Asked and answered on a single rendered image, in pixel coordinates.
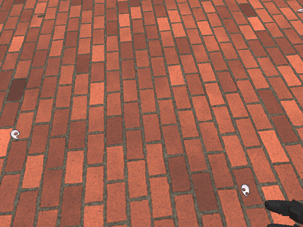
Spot robot right hand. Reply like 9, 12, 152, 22
264, 200, 303, 227

